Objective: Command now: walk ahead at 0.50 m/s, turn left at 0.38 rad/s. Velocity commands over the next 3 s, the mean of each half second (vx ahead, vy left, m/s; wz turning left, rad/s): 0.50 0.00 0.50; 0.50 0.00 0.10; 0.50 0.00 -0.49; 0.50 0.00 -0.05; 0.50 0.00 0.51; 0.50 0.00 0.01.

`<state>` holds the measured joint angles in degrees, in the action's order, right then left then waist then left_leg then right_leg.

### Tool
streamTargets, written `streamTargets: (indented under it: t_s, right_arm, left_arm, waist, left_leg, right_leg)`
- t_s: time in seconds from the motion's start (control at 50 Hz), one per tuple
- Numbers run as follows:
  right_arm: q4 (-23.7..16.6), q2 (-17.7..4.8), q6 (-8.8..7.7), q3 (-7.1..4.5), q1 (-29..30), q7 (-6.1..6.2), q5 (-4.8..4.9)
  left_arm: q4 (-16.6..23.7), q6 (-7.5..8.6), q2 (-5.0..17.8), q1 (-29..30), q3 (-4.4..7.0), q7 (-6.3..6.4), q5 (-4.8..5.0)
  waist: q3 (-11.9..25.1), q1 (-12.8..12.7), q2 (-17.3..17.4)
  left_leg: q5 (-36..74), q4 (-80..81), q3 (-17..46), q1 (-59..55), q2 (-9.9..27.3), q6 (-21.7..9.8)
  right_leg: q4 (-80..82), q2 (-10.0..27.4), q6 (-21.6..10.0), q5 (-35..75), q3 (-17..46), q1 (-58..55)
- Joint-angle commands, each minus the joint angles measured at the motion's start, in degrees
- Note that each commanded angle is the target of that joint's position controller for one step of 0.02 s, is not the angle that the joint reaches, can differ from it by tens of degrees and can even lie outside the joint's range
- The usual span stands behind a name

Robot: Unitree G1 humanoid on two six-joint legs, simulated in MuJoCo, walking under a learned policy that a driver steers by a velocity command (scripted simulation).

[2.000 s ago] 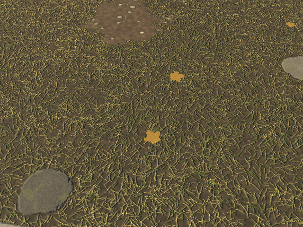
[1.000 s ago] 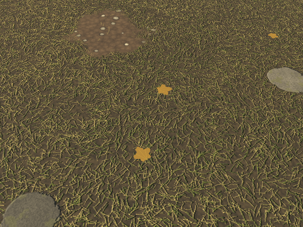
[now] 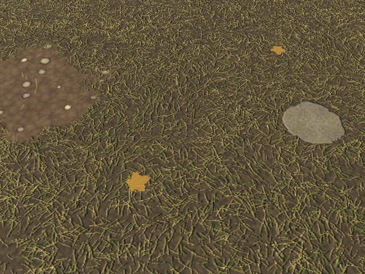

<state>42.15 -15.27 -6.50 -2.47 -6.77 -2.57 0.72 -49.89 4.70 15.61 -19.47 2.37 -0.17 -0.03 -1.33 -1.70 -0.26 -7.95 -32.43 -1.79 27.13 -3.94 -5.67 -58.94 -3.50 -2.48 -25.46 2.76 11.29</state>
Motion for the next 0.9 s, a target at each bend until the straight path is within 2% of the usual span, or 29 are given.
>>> streamTargets:
  t_s: [0.02,0.04,0.06,0.08,0.12,0.16,0.22,0.26,0.3,0.36,0.38,0.4,0.42,0.44,0.46,0.48,0.5,0.52,0.54,0.56,0.6,0.66,0.74,0.78,0.82,0.84,0.86,0.88,0.9]
  right_arm:
    - [-1.68,-7.94,0.97,-2.64,-11.28,0.92,-0.18]
    - [-2.62,-7.19,1.11,-2.35,-8.89,0.83,-0.37]
    - [-3.36,-6.80,1.09,-2.09,-7.71,0.88,-0.80]
    - [-3.79,-6.96,1.20,-2.19,-7.13,0.89,-0.64]
    - [-3.95,-7.70,1.12,-2.51,-7.82,1.32,-0.18]
    - [-3.70,-9.29,1.31,-3.10,-9.38,2.08,0.12]
    - [-2.92,-9.58,2.12,-3.30,-12.44,2.96,0.70]
    - [-2.39,-9.64,2.60,-3.35,-14.46,3.22,0.83]
    - [-2.02,-9.46,3.04,-3.37,-15.95,3.35,1.04]
    - [-2.26,-9.38,3.79,-3.51,-15.64,3.75,0.97]
    - [-2.57,-9.32,4.02,-3.58,-14.79,3.81,0.89]
    - [-3.18,-8.34,4.12,-3.28,-13.53,3.74,0.81]
    - [-4.41,-5.79,3.86,-2.35,-12.09,3.46,0.32]
    - [-5.64,-2.24,3.37,-1.18,-17.03,3.46,0.51]
    - [-6.27,-3.69,2.99,-0.82,-21.21,3.47,1.26]
    - [-5.23,-8.84,3.24,-2.07,-18.27,3.39,1.65]
    - [-5.97,-9.88,3.70,-2.47,-13.17,3.31,1.04]
    - [-6.77,-9.06,3.91,-2.55,-10.63,3.13,0.42]
    - [-7.16,-8.01,4.02,-2.64,-9.58,2.90,0.11]
    - [-7.16,-6.47,4.16,-2.37,-10.30,2.61,0.49]
    - [-7.00,-4.15,4.33,-1.76,-10.73,2.41,0.58]
    - [-7.77,-3.27,3.86,-1.09,-7.02,2.28,-0.15]
    - [-9.32,-2.05,2.34,-0.14,1.30,1.24,-0.30]
    - [-10.66,-2.44,1.79,-0.19,5.10,0.79,0.23]
    - [-11.64,-3.82,1.27,-0.68,6.57,0.41,0.60]
    - [-11.65,-4.73,1.03,-1.08,5.74,0.33,0.66]
    - [-11.05,-5.61,0.81,-1.60,3.13,0.40,0.58]
    - [-9.38,-7.49,0.77,-2.71,-2.42,0.81,0.22]
    - [-7.76,-10.56,0.83,-4.07,-10.67,1.51,-0.61]
  left_arm:
    - [8.30,4.14,7.91,5.64,0.79,-0.84,1.28]
    - [8.66,4.14,7.57,7.06,1.10,-0.53,0.20]
    - [9.07,3.62,7.52,6.20,1.48,-0.27,-0.59]
    - [9.41,3.02,6.83,5.19,1.51,-0.06,-0.91]
    - [10.02,1.92,5.43,4.73,1.35,0.42,-1.14]
    - [11.73,1.42,4.57,8.80,1.08,0.87,-1.17]
    - [13.53,1.70,2.98,15.78,0.55,0.72,-0.94]
    - [14.51,2.06,3.04,19.23,0.55,0.29,-0.35]
    - [15.55,2.48,4.00,21.69,0.86,-0.15,0.09]
    - [16.12,3.38,6.08,21.90,1.83,-0.73,0.39]
    - [15.72,3.67,6.74,19.78,2.26,-0.72,0.51]
    - [14.68,3.94,7.82,15.18,3.00,-0.45,0.37]
    - [13.86,4.15,10.02,7.78,3.87,0.01,-0.53]
    - [13.03,3.75,14.75,-0.60,5.12,0.57,-1.58]
    - [11.14,2.89,13.69,-3.30,5.14,0.09,-0.22]
    - [12.29,2.48,8.70,-0.69,3.93,0.20,0.34]
    - [12.66,1.92,6.70,1.71,3.27,0.37,0.15]
    - [12.46,1.61,5.85,4.28,2.78,0.27,-0.11]
    - [11.98,1.64,4.87,5.55,2.34,0.13,-0.42]
    - [11.51,1.77,4.74,6.14,2.23,-0.09,-0.71]
    - [10.09,2.38,5.37,5.68,2.52,-0.59,-0.44]
    - [8.13,2.66,7.51,5.01,3.13,-0.74,-0.08]
    - [6.04,1.61,9.11,2.61,3.13,-0.68,1.37]
    - [4.81,0.93,10.30,-0.52,3.25,-0.76,1.85]
    - [4.03,0.25,11.27,-1.91,3.41,-0.67,2.08]
    - [3.74,-0.09,11.67,-2.01,3.48,-0.53,2.13]
    - [3.58,-0.45,12.02,-1.45,3.51,-0.37,2.18]
    - [3.49,-0.56,11.29,-1.38,3.16,-0.23,2.09]
    - [3.97,-0.29,8.83,-1.17,2.20,-0.22,1.44]
  waist:
    - [8.11,5.97,1.76]
    - [4.31,4.04,-2.07]
    - [4.04,2.04,-1.46]
    - [3.79,0.91,0.13]
    - [3.56,0.24,2.07]
    - [2.44,1.20,2.76]
    - [2.24,3.84,4.14]
    - [2.47,5.28,5.23]
    - [2.35,5.89,5.69]
    - [2.28,4.79,6.92]
    - [2.72,3.47,7.94]
    - [4.85,0.82,8.00]
    - [11.23,-2.91,5.94]
    - [20.12,-3.33,-5.18]
    - [22.83,-2.02,-18.61]
    - [14.68,-2.93,-10.61]
    - [8.24,-3.20,-5.32]
    - [3.71,-1.89,-2.96]
    - [1.52,-0.62,-3.57]
    - [0.54,0.58,-4.85]
    - [0.59,1.41,-5.32]
    - [0.52,1.37,-3.63]
    - [-0.54,-1.46,-3.20]
    - [-1.12,-2.87,-3.74]
    - [-1.21,-2.56,-4.70]
    - [-0.79,-1.53,-5.25]
    - [0.31,0.63,-5.55]
    - [3.57,3.68,-4.92]
    - [9.72,7.73,-3.58]
  left_leg:
    - [-3.28,16.00,33.20,-35.27,18.99,-12.40]
    - [3.46,17.24,29.08,-27.83,16.83,-11.68]
    - [8.18,18.40,26.30,-23.52,15.22,-11.36]
    - [10.74,19.35,24.97,-20.86,14.09,-11.53]
    - [15.47,20.11,21.32,-16.75,12.71,-11.85]
    - [16.44,20.54,18.58,-13.90,11.15,-11.03]
    - [12.97,18.92,16.25,-11.88,8.06,-7.77]
    - [10.08,17.78,17.72,-12.36,8.09,-6.56]
    - [7.90,15.62,20.92,-15.44,9.27,-6.17]
    - [6.22,11.32,26.51,-20.38,11.19,-5.38]
    - [7.55,9.49,27.55,-20.80,11.19,-4.86]
    - [10.20,5.52,26.72,-19.85,9.30,-3.54]
    - [9.24,-5.33,23.56,-14.86,6.67,-1.67]
    - [-5.81,-23.93,15.49,1.74,-0.58,2.43]
    - [-27.20,-35.80,12.31,14.99,-0.45,3.75]
    - [-23.32,-41.19,13.07,19.45,3.30,4.40]
    - [-18.33,-42.22,10.83,19.60,5.20,4.85]
    - [-14.89,-40.08,9.75,18.19,6.75,5.13]
    - [-12.59,-37.67,9.57,16.34,8.24,5.07]
    - [-11.51,-36.26,9.05,13.78,8.97,5.01]
    - [-9.68,-33.14,8.00,12.15,9.02,5.31]
    - [-3.40,-23.97,7.45,13.25,9.69,5.73]
    - [6.83,-8.46,3.08,7.85,8.85,5.61]
    - [6.89,-3.86,2.10,5.80,7.48,5.71]
    - [4.33,-0.06,2.38,4.13,6.46,4.96]
    - [3.03,1.88,2.51,2.00,5.99,4.41]
    - [3.02,4.31,1.85,-2.77,5.12,3.63]
    - [3.30,6.29,0.94,-12.06,3.97,2.33]
    - [5.08,4.84,4.27,-25.82,8.14,0.09]
  right_leg:
    - [-16.44,5.34,-0.03,4.20,4.46,33.70]
    - [-11.56,6.72,0.54,6.13,3.48,31.58]
    - [-8.43,8.03,1.11,7.36,3.48,28.10]
    - [-5.84,8.39,1.96,7.75,3.05,26.31]
    - [-1.10,8.51,3.87,9.24,1.67,25.07]
    - [6.47,7.73,5.46,15.07,0.65,25.24]
    - [19.83,5.17,5.77,26.74,0.25,21.14]
    - [25.07,3.43,5.63,30.55,0.11,18.47]
    - [28.22,2.68,5.12,29.51,1.15,18.13]
    - [32.40,2.12,3.44,23.59,2.43,15.91]
    - [33.62,2.14,2.42,21.84,2.11,12.89]
    - [36.31,2.65,0.77,22.78,1.39,5.79]
    - [34.37,8.83,-2.52,22.92,5.87,-7.56]
    - [33.66,21.55,-9.97,20.22,23.17,-29.04]
    - [38.07,29.34,-14.90,8.27,41.89,-34.63]
    - [39.97,27.37,-12.71,0.70,37.62,-27.79]
    - [40.92,24.59,-10.17,2.73,28.89,-20.23]
    - [42.98,21.90,-9.15,8.10,22.77,-12.81]
    - [44.75,19.60,-8.68,11.87,18.69,-7.91]
    - [46.47,17.92,-8.51,14.10,15.34,-4.14]
    - [48.75,16.95,-9.82,18.84,10.96,-1.56]
    - [49.99,17.09,-10.85,26.76,6.30,-2.76]
    - [49.36,14.49,-9.01,28.98,1.21,-2.18]
    - [48.35,15.37,-8.86,28.15,2.62,-3.49]
    - [46.23,17.02,-8.12,27.73,4.90,-6.13]
    - [44.79,17.64,-7.46,27.82,5.95,-7.12]
    - [42.13,17.50,-6.55,30.19,5.96,-7.01]
    - [35.94,15.33,-5.12,36.29,4.30,-5.52]
    - [24.28,12.07,-2.88,33.89,1.66,0.59]
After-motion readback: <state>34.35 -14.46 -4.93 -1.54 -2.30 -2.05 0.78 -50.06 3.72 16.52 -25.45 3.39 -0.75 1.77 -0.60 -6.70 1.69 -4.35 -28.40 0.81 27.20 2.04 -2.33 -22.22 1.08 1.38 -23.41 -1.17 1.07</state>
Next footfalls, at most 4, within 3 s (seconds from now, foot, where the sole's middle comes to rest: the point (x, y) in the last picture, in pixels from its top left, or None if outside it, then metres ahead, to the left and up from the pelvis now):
0.42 right None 0.42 -0.09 -0.76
0.90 left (126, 242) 0.56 0.25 -0.76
1.42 right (187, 170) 0.88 0.04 -0.76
1.96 left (148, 111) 1.21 0.23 -0.76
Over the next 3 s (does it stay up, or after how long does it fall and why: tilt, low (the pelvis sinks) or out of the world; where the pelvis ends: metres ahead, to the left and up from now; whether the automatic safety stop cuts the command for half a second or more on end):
stays up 1.57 0.27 0.01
